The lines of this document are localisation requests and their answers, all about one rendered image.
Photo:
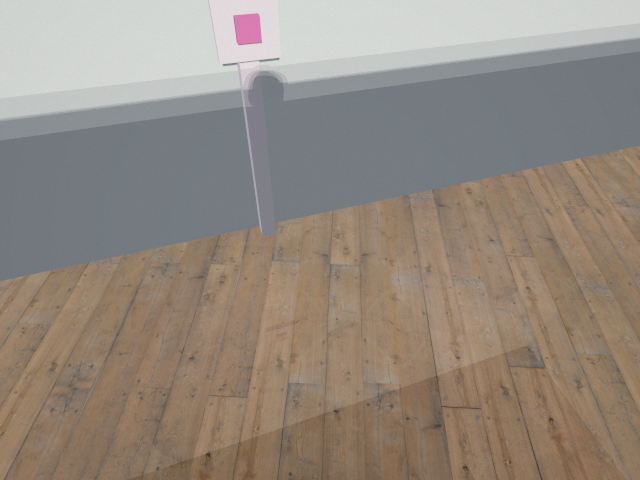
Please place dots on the button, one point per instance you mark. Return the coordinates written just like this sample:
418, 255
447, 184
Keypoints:
247, 28

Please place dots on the panel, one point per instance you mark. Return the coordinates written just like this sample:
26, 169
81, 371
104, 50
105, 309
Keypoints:
247, 57

